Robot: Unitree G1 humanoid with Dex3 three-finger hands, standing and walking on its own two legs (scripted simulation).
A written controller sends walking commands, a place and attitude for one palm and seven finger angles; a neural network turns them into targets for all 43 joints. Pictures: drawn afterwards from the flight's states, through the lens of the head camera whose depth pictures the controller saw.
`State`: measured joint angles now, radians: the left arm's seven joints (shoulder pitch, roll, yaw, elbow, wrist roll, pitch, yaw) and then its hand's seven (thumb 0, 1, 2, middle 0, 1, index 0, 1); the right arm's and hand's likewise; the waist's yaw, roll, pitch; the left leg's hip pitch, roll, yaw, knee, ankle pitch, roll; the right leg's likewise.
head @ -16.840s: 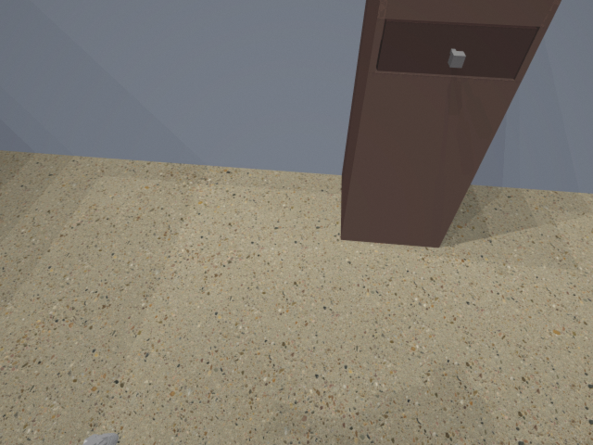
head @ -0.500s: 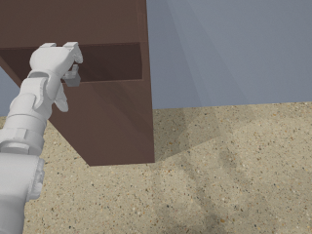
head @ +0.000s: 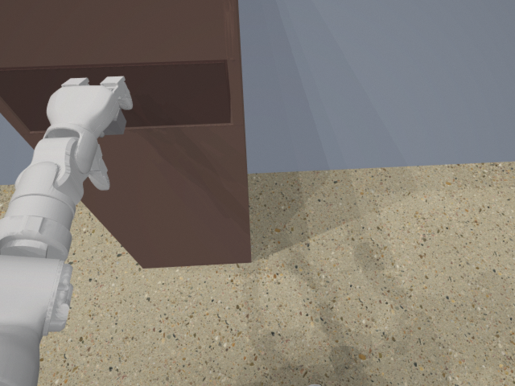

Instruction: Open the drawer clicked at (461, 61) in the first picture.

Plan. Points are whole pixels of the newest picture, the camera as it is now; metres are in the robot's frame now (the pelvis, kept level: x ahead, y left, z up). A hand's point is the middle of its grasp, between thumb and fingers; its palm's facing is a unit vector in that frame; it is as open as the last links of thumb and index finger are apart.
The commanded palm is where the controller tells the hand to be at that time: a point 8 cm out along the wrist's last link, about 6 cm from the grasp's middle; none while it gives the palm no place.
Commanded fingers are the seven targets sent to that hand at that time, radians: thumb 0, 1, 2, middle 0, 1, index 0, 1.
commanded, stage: lower the fingers behind the handle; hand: left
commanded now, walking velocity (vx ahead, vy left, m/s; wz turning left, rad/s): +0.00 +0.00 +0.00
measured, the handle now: (114, 114) +0.54 +0.24 +0.09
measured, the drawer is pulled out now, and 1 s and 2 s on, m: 0.00 0.00 0.01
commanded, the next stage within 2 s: close the thumb around the handle in 0.76 s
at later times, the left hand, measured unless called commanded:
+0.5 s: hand (110, 146) +0.48 +0.23 +0.08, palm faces -0.02 +0.01 -1.00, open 13.9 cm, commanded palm +0.46 +0.24 +0.13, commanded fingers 0.00 -0.50 0.30 -0.30 -1.20 -0.30 -1.20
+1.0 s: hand (107, 144) +0.48 +0.24 +0.08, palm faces -0.03 +0.00 -1.00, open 13.5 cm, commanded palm +0.47 +0.25 +0.13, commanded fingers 0.00 -0.05 0.49 -0.33 -1.25 -0.33 -1.25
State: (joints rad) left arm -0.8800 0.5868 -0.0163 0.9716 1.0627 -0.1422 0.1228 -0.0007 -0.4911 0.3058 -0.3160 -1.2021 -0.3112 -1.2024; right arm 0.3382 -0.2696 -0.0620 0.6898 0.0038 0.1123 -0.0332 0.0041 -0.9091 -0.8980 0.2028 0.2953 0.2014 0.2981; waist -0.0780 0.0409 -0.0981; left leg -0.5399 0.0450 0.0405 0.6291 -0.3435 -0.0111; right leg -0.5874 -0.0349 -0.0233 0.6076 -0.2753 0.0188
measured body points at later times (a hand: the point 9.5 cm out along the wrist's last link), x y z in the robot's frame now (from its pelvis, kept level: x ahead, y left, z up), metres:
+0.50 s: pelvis -0.01 +0.00 +0.00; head +0.08 -0.01 +0.44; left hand +0.48 +0.23 +0.13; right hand +0.02 -0.27 -0.14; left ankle -0.03 +0.13 -0.72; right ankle +0.00 -0.13 -0.72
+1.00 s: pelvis -0.01 +0.00 +0.00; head +0.08 -0.01 +0.44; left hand +0.48 +0.24 +0.13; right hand +0.01 -0.28 -0.13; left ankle -0.03 +0.13 -0.72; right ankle +0.00 -0.13 -0.72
